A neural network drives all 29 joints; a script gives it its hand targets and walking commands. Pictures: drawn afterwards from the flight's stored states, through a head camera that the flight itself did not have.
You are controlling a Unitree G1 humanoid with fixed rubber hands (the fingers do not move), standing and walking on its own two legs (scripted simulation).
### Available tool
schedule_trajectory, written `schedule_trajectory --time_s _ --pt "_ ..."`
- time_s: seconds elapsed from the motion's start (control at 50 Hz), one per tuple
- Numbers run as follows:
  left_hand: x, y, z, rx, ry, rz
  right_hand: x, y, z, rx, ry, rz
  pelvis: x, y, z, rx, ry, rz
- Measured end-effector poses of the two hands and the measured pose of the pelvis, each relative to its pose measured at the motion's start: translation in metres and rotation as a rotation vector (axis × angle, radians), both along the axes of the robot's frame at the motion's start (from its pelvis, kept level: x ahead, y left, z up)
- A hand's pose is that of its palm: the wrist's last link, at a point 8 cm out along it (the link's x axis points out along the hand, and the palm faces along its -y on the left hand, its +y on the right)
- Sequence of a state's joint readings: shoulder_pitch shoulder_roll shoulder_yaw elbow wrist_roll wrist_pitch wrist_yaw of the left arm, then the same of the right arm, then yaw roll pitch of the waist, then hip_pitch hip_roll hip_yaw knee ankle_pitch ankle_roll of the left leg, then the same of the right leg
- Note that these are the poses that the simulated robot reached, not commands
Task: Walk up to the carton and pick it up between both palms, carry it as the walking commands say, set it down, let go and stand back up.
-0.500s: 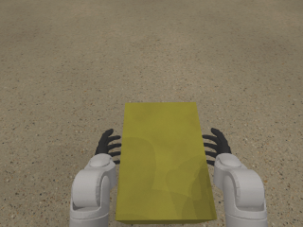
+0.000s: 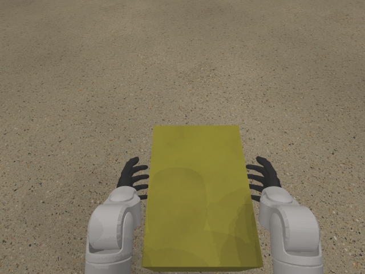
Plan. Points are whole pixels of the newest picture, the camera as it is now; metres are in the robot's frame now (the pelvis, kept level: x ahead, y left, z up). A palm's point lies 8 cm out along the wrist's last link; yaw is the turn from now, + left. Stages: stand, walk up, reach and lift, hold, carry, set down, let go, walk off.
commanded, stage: carry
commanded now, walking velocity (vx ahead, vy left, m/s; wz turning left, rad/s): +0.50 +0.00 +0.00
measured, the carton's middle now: (196, 198) +0.30 +0.01 -0.01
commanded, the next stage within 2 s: none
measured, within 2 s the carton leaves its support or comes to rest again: neither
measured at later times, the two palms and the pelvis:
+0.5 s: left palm (154, 81) +0.64 +0.14 +0.08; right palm (247, 85) +0.61 -0.14 +0.09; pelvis +0.36 +0.02 +0.00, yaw -4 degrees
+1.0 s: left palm (162, 34) +1.00 +0.16 +0.07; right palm (229, 32) +0.99 -0.12 +0.08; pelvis +0.73 +0.03 -0.02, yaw -3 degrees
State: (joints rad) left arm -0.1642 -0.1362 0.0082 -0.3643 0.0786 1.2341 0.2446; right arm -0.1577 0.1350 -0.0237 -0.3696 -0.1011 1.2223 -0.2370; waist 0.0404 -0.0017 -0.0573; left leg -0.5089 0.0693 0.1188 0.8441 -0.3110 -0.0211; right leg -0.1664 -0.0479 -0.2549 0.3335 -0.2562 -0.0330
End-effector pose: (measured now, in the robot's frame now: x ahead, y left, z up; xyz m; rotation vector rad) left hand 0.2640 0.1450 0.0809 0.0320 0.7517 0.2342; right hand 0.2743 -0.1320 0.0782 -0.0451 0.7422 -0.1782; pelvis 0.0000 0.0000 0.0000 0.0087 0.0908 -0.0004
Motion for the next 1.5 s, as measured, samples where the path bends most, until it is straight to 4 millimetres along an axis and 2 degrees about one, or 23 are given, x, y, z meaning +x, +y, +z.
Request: schedule_trajectory --time_s 0.1,0.18,0.3,0.44,0.52,0.6,0.72,0.78,0.86,0.92,1.0,1.08,1.16,1.28,1.38,1.5 --pt "0.078 0.008 0.003 -0.017 -0.059 -0.016 0.074 0.007 0.006 -0.003 -0.059 -0.019 0.076 0.012 -0.007 0.0 -0.005 -0.005" --pt "0.148 0.016 -0.008 -0.026 -0.092 -0.043 0.136 0.016 0.0 -0.016 -0.088 -0.049 0.143 0.028 -0.024 0.011 -0.019 -0.04" --pt "0.232 0.013 -0.013 -0.021 0.004 -0.098 0.204 0.013 -0.005 -0.023 0.008 -0.107 0.216 0.039 -0.007 -0.02 0.012 -0.071" --pt "0.33 0.002 -0.001 -0.016 -0.033 -0.115 0.291 0.002 0.007 -0.012 -0.027 -0.12 0.31 0.032 0.002 -0.034 0.016 -0.071" --pt "0.389 -0.008 0.003 0.003 -0.079 -0.098 0.354 -0.007 0.007 0.004 -0.072 -0.103 0.374 0.019 -0.009 -0.027 0.006 -0.063" --pt "0.449 -0.019 -0.004 0.023 -0.091 -0.083 0.424 -0.019 -0.005 0.011 -0.087 -0.086 0.439 0.002 -0.025 -0.042 -0.009 -0.034" --pt "0.514 -0.016 -0.008 0.014 0.017 -0.028 0.508 -0.016 -0.007 -0.003 0.018 -0.031 0.513 -0.009 -0.006 -0.015 0.0 -0.006" --pt "0.552 -0.011 -0.002 0.006 0.012 -0.01 0.55 -0.012 -0.003 0.002 0.013 -0.013 0.553 -0.008 0.0 -0.003 0.0 -0.01" --pt "0.612 -0.005 0.004 -0.003 -0.032 -0.016 0.608 -0.007 0.003 0.003 -0.03 -0.021 0.61 -0.001 -0.001 0.001 0.001 -0.014" --pt "0.662 0.001 0.003 -0.015 -0.067 -0.035 0.654 -0.001 0.005 -0.001 -0.065 -0.042 0.659 0.009 -0.009 -0.003 -0.004 -0.019" --pt "0.732 0.01 -0.01 -0.027 -0.085 -0.058 0.717 0.009 -0.002 -0.02 -0.08 -0.068 0.726 0.026 -0.024 0.01 -0.015 -0.053" --pt "0.788 0.011 -0.015 -0.018 -0.012 -0.086 0.763 0.011 -0.007 -0.025 -0.006 -0.104 0.771 0.035 -0.012 -0.019 0.008 -0.072" --pt "0.837 0.008 -0.012 -0.032 0.008 -0.106 0.805 0.009 -0.002 -0.03 0.015 -0.123 0.816 0.037 -0.001 -0.033 0.019 -0.079" --pt "0.905 0.001 -0.001 -0.023 -0.062 -0.089 0.877 0.001 0.007 -0.016 -0.054 -0.107 0.884 0.027 -0.003 -0.021 0.003 -0.063" --pt "0.955 -0.006 0.004 0.017 -0.081 -0.082 0.934 -0.006 0.002 0.01 -0.074 -0.093 0.941 0.016 -0.014 -0.027 -0.003 -0.039" --pt "0.997 0.0 -0.001 0.016 -0.047 -0.06 0.981 0.0 0.001 0.001 -0.042 -0.08 0.982 0.017 -0.013 -0.019 0.01 -0.028"
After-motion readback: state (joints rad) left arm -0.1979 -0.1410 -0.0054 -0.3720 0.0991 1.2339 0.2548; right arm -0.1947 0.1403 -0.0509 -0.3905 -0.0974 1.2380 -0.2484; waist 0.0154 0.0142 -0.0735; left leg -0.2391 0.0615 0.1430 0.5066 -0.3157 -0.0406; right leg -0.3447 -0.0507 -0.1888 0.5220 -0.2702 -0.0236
